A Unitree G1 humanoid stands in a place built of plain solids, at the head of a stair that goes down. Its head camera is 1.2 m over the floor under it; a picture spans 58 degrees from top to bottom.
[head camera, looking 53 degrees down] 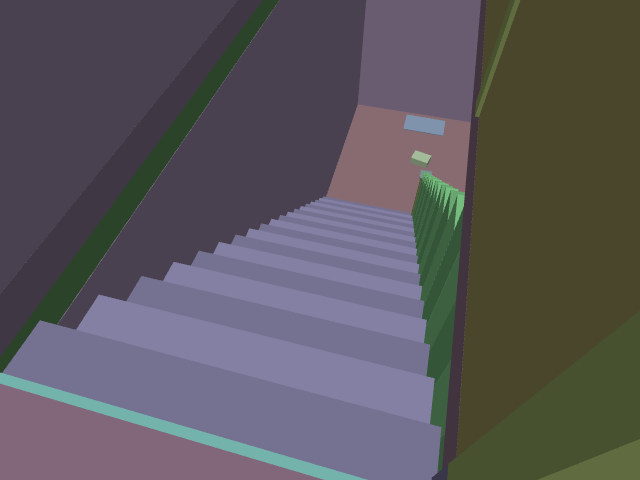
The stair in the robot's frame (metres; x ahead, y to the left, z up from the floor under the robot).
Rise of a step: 0.20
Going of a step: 0.23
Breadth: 1.42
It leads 15 degrees to the right of straight ahead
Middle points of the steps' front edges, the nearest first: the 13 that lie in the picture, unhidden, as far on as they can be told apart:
0.30 0.37 0.00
0.52 0.31 -0.20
0.75 0.25 -0.41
0.97 0.20 -0.61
1.19 0.14 -0.82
1.41 0.08 -1.02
1.64 0.02 -1.23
1.86 -0.04 -1.43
2.08 -0.10 -1.63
2.30 -0.15 -1.84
2.52 -0.21 -2.04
2.75 -0.27 -2.25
2.97 -0.33 -2.45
